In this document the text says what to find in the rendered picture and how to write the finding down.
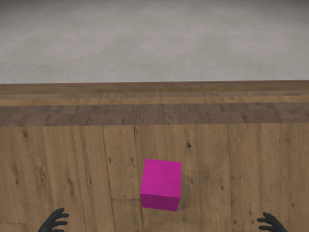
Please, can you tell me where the robot right hand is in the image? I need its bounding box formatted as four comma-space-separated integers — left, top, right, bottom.
257, 212, 288, 232

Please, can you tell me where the robot left hand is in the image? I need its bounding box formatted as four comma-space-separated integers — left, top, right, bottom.
38, 208, 70, 232

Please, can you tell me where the carton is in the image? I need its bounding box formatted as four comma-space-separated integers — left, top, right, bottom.
140, 159, 182, 212

